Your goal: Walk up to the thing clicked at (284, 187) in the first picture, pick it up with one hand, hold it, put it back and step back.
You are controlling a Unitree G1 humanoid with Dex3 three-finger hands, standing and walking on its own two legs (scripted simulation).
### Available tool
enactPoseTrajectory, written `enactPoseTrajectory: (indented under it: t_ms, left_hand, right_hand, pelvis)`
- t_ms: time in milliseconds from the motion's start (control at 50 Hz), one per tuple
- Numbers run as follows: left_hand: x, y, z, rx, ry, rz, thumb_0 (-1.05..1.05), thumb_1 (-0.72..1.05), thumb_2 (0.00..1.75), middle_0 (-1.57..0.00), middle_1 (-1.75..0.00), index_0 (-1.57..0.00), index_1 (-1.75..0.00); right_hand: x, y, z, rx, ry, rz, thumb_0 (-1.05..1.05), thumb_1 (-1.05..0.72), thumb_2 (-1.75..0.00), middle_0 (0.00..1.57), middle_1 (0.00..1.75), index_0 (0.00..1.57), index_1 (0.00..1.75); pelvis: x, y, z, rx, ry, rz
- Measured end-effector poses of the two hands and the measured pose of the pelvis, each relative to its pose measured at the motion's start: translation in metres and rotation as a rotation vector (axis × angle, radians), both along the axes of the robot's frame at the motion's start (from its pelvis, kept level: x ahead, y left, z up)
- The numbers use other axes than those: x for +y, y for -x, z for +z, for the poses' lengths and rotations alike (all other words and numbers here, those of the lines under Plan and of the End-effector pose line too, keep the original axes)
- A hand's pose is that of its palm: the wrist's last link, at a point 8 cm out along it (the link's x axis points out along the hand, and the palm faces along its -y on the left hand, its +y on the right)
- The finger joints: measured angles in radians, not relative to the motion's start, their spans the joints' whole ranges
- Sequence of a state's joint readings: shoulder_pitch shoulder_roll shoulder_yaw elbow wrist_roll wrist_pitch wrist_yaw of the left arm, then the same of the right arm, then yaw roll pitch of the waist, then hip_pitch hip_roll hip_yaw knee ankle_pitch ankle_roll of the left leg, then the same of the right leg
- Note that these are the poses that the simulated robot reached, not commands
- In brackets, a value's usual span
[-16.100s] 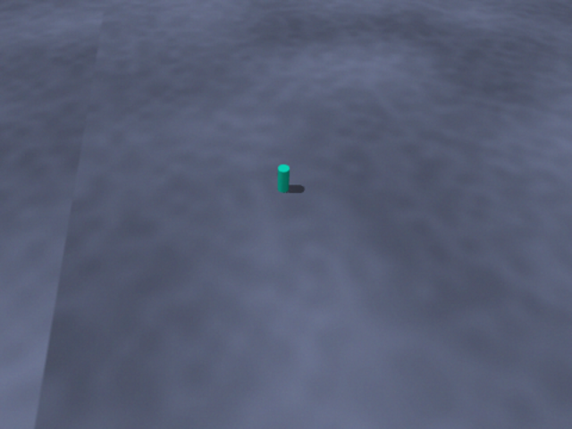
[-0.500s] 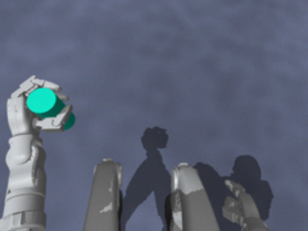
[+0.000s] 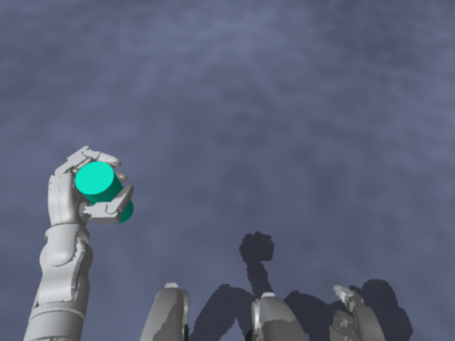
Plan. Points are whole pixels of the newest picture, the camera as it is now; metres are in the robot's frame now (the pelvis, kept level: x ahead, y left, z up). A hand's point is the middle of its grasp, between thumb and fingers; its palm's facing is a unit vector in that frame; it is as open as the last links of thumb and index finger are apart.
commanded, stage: lift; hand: left
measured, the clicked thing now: (108, 195) +0.35 +0.21 +0.00
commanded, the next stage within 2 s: hold in 0.96 s
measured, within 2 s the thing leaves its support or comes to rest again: neither
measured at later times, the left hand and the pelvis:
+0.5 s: hand (111, 174) +0.35 +0.18 +0.08, palm faces +0.21 -0.98 -0.02, open 7.6 cm; pelvis +0.01 -0.01 +0.05, yaw +1 degrees
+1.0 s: hand (116, 160) +0.36 +0.17 +0.11, palm faces +0.20 -0.98 -0.01, open 7.6 cm; pelvis +0.02 -0.01 +0.07, yaw +1 degrees
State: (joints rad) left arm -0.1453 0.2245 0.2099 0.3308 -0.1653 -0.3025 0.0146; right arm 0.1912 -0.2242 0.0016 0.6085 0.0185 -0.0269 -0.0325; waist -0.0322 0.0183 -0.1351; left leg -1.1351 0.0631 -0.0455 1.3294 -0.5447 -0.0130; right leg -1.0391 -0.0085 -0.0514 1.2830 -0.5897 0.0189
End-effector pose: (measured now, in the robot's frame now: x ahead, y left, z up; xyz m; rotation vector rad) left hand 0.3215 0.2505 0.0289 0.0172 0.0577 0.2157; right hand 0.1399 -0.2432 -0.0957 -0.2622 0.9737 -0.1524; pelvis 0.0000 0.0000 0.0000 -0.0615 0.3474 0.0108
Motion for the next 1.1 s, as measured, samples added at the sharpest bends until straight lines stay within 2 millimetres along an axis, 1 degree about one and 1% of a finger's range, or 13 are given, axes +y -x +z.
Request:
enactPoseTrajectory:
  t_ms: [240,420,760,1100]
  left_hand:
    - [-0.011,0.001,0.034,-0.017,-0.003,-0.007,-0.02,-0.16,1.16,-0.83,-1.08,-0.9,-1.1]
    - [-0.019,0.003,0.052,-0.022,-0.004,-0.007,-0.02,-0.16,1.16,-0.83,-1.08,-0.9,-1.1]
    - [-0.03,-0.002,0.074,-0.031,0.005,-0.014,-0.02,-0.16,1.16,-0.83,-1.08,-0.9,-1.1]
    - [-0.033,-0.006,0.086,-0.033,0.007,-0.016,-0.02,-0.16,1.16,-0.83,-1.08,-0.9,-1.1]
  right_hand:
    - [0.004,0.006,0.025,0.02,-0.023,0.007,0.0,-0.9,-0.89,0.21,0.3,0.2,0.3]
    - [0.001,0.001,0.042,0.006,-0.025,0.01,0.01,-0.9,-0.89,0.21,0.3,0.2,0.3]
    - [-0.007,-0.011,0.061,-0.008,-0.027,0.012,0.0,-0.9,-0.89,0.21,0.3,0.2,0.3]
    - [-0.01,-0.01,0.07,0.003,-0.036,0.003,0.01,-0.9,-0.89,0.21,0.3,0.2,0.3]
  pelvis:
    - [-0.002,-0.006,0.03,-0.066,-0.012,0.005]
    - [-0.006,-0.01,0.046,-0.102,-0.021,0.006]
    - [-0.012,-0.019,0.064,-0.148,-0.032,0.007]
    - [-0.013,-0.025,0.074,-0.179,-0.038,0.005]
